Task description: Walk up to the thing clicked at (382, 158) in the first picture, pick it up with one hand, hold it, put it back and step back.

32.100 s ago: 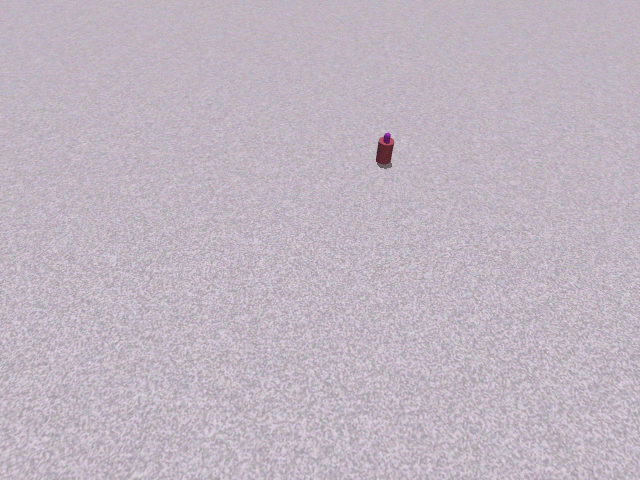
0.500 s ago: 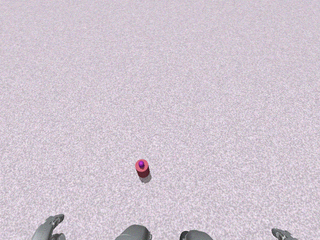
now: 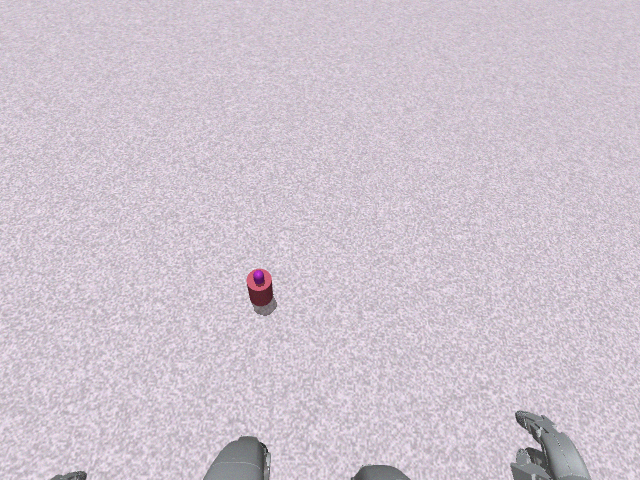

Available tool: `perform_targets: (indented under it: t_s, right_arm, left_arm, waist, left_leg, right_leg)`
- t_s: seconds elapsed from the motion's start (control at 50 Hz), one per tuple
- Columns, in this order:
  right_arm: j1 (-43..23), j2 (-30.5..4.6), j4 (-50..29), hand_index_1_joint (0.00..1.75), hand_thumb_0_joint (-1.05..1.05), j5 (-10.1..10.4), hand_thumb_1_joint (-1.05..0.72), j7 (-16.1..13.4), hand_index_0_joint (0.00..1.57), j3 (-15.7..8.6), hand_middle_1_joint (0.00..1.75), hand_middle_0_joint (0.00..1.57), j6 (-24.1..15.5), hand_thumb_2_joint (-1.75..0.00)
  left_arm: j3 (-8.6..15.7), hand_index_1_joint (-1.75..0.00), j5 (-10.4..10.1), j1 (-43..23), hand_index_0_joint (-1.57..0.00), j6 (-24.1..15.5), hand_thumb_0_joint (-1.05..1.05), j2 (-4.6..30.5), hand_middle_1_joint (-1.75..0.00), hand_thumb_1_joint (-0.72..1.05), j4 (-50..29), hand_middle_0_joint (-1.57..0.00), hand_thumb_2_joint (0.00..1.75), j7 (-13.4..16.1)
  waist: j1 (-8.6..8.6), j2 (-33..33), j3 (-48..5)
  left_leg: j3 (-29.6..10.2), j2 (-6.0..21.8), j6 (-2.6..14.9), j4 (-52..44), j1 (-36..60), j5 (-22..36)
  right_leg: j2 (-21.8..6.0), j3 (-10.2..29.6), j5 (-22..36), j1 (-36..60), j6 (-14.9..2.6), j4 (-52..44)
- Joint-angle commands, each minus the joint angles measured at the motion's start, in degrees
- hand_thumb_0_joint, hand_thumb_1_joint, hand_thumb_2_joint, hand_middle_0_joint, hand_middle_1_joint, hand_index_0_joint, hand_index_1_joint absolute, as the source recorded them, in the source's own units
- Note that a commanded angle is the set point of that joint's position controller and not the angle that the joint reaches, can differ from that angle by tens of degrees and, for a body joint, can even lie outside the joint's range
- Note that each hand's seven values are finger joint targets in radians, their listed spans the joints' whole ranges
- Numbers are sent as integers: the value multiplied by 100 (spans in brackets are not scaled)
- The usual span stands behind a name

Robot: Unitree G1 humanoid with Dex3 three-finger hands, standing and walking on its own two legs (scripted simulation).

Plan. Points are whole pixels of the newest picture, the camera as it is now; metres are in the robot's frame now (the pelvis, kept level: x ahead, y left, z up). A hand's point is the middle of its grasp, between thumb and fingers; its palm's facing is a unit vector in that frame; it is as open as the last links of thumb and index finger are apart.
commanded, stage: step back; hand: left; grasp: from the side
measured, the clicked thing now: (259, 284) +0.67 +0.18 -0.68
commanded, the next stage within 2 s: stand in 1.94 s
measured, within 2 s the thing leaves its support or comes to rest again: neither
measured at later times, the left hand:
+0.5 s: hand out of the picture -0.03 +0.24 -0.14, palm faces +0.07 -0.94 -0.34, open 7.4 cm
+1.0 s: hand out of the picture -0.26 +0.20 -0.13, palm faces +0.06 -0.90 -0.42, open 7.4 cm
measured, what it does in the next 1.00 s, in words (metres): walks backwards: right foot, then left foot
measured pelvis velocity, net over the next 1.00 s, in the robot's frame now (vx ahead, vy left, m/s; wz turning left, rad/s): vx -0.31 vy -0.08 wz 0.06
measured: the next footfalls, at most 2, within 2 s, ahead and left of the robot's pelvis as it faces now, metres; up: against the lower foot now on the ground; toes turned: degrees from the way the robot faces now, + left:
right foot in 0.04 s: +0.00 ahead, -0.14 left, +0.00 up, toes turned +3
left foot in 0.38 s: -0.11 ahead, +0.09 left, +0.00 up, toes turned +3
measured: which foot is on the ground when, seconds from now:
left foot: down 0.00-0.08, up 0.10-0.36, down 0.38-0.78, up 0.80-1.00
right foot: up 0.00-0.02, down 0.04-0.40, up 0.42-0.74, down 0.76-1.00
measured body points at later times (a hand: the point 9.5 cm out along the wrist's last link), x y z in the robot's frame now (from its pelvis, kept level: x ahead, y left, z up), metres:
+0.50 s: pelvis -0.16 -0.02 +0.00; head -0.10 +0.01 +0.45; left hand -0.04 +0.29 -0.12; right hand -0.08 -0.33 -0.10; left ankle -0.16 +0.09 -0.72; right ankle -0.12 -0.16 -0.66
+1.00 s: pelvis -0.31 -0.08 +0.00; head -0.28 -0.09 +0.45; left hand -0.26 +0.25 -0.10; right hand -0.21 -0.40 -0.12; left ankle -0.34 +0.06 -0.68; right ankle -0.28 -0.21 -0.72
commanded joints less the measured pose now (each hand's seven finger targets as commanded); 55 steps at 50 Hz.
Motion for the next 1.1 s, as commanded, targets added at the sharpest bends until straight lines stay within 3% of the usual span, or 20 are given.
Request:
perform_targets:
  t_s: [0.0,0.04,0.06,0.08,0.16,0.28,0.34,0.38,0.4,0.42,0.48,0.6,0.72,0.76,0.78,0.8,0.86,0.98,1.04,1.08]
  right_arm:
    - [-1,-1623,-360,30,0,73,-90,-100,20,-508,30,20,75,-90]
    - [78,-1199,-431,30,0,163,-90,-88,20,-390,30,20,95,-90]
    - [-91,-1123,-469,30,0,183,-90,-176,20,-404,30,20,88,-90]
    - [-7,-1381,-385,30,0,147,-90,-213,20,-506,30,20,101,-90]
    - [633,-1150,-9,30,0,198,-90,-158,20,-364,30,20,33,-90]
    - [723,-1023,-101,30,0,97,-90,-184,20,-291,30,20,-112,-90]
    - [1184,-1024,124,30,0,27,-90,-171,20,-374,30,20,-165,-90]
    - [873,-1903,38,30,0,-128,-90,-170,20,-582,30,20,-163,-90]
    - [762,-2295,-102,30,0,-77,-90,-147,20,-627,30,20,-158,-90]
    - [562,-2307,-141,30,0,-74,-90,-191,20,-657,30,20,-192,-90]
    - [68,-1510,-205,30,0,-68,-90,-244,20,-427,30,20,-208,-90]
    - [673,-1452,-179,30,0,-16,-90,-214,20,-476,30,20,-121,-90]
    - [188,-1691,-277,30,0,27,-90,-91,20,-460,30,20,99,-90]
    - [98,-1101,-469,30,0,85,-90,-88,20,-296,30,20,106,-90]
    - [-110,-1192,-525,30,0,91,-90,-204,20,-397,30,20,111,-90]
    - [12,-1463,-339,30,0,103,-90,-208,20,-505,30,20,124,-90]
    - [469,-1257,64,30,0,135,-90,-92,20,-393,30,20,85,-90]
    - [462,-1118,158,30,0,-7,-90,29,20,-321,30,20,-158,-90]
    - [1049,-1079,527,30,0,-46,-90,14,20,-418,30,20,-317,-90]
    - [994,-1665,490,30,0,-181,-90,-25,20,-563,30,20,-389,-90]
  left_arm:
    - [248,-30,79,895,-20,-252,0,768,-30,90,-66,-20,90,9]
    - [414,-30,231,679,-20,-299,0,1396,-30,90,-193,-20,90,-2]
    - [508,-30,183,135,-20,-246,0,1881,-30,90,-468,-20,90,-12]
    - [509,-30,197,-368,-20,-269,0,2002,-30,90,-688,-20,90,23]
    - [339,-30,170,-896,-20,-278,0,1105,-30,90,-799,-20,90,84]
    - [304,-30,191,-332,-20,-198,0,1011,-30,90,-927,-20,90,176]
    - [211,-30,58,-431,-20,-50,0,998,-30,90,-1030,-20,90,119]
    - [88,-30,-7,-174,-20,2,0,536,-30,90,-1092,-20,90,88]
    - [195,-30,40,-521,-20,1,0,814,-30,90,-1106,-20,90,171]
    - [244,-30,74,-771,-20,7,0,1033,-30,90,-1080,-20,90,192]
    - [259,-30,-20,-223,-20,7,0,944,-30,90,-782,-20,90,111]
    - [203,-30,65,-336,-20,-117,0,818,-30,90,-823,-20,90,65]
    - [189,-30,64,601,-20,-274,0,815,-30,90,-106,-20,90,31]
    - [389,-30,221,642,-20,-308,0,1538,-30,90,-115,-20,90,23]
    - [502,-30,228,4,-20,-259,0,2161,-30,90,-378,-20,90,29]
    - [462,-30,191,-590,-20,-283,0,2094,-30,90,-533,-20,90,69]
    - [246,-30,188,-946,-20,-362,0,1224,-30,90,-509,-20,90,94]
    - [347,-30,263,-98,-20,-485,0,1318,-30,90,-255,-20,90,40]
    - [197,-30,163,-195,-20,-380,0,1162,-30,90,-237,-20,90,-13]
    - [-27,-30,27,101,-20,-382,0,362,-30,90,-283,-20,90,-26]
  waist:
    - [19,1325,-1794]
    - [-33,-341,-1438]
    - [145,-1384,-1108]
    - [59,-1574,-711]
    - [-326,-804,-719]
    - [39,-1005,-1315]
    - [-154,-611,-1556]
    - [53,1447,-1474]
    - [-279,1396,-1393]
    - [-349,1476,-1158]
    - [140,756,-1163]
    - [-339,1155,-1382]
    - [8,1474,-2001]
    - [63,-570,-1451]
    - [254,-1313,-1063]
    - [38,-1300,-547]
    - [-302,-400,-396]
    - [283,-1006,-1056]
    - [-114,-553,-1188]
    - [-3,1432,-1154]
  left_leg:
    - [-1118,935,890,-270,1079,1153]
    - [-779,-148,205,787,-689,-743]
    - [-467,-840,-49,2124,-594,-2301]
    - [-863,-537,-88,3022,-140,-2449]
    - [-850,-1020,-49,3342,-456,-1528]
    - [-370,-384,-85,726,-371,-1875]
    - [-72,-435,11,-1630,761,246]
    - [-2671,1392,677,-1498,1856,2030]
    - [-3197,2148,1538,-1444,878,2120]
    - [-3591,2407,1800,-1669,202,1770]
    - [-1350,1131,1156,-914,946,2766]
    - [-1265,1124,1374,-634,2060,2297]
    - [-782,821,926,20,1104,1071]
    - [-454,-313,207,1320,-1157,-1406]
    - [-724,-678,-66,2473,-841,-2475]
    - [-1052,-362,-97,3109,-276,-2289]
    - [-882,-820,-9,3228,-326,-1438]
    - [-316,-333,-165,527,-552,-2093]
    - [-219,-443,75,-1928,1425,-985]
    - [-3164,1235,637,-2234,2562,-1943]
  right_leg:
    - [-42,-519,1316,737,-235,-2384]
    - [-1178,1485,1377,1047,-750,-2548]
    - [-2238,2319,1202,-277,-1689,-3007]
    - [-2624,2745,1018,-1417,-1960,-3286]
    - [-1141,409,2608,-459,-1126,-2377]
    - [-1499,600,3874,1388,-1283,-1619]
    - [-1084,224,3514,1050,-917,-630]
    - [191,-351,-108,-1391,-361,768]
    - [272,269,-964,-1101,-251,1587]
    - [113,642,-958,-862,-247,2258]
    - [402,749,-104,-1371,-249,2893]
    - [135,203,-203,-1378,110,1087]
    - [26,-750,1188,709,-234,-2395]
    - [-1300,1721,670,902,-785,-2545]
    - [-2460,2710,78,-754,-1764,-3129]
    - [-2688,2923,-419,-1907,-1870,-3424]
    - [-1298,720,342,-1247,-1161,-2663]
    - [-1449,1048,-885,915,-1272,-2559]
    - [-1175,410,206,69,-905,-1542]
    - [-92,-687,-252,-2219,-252,376]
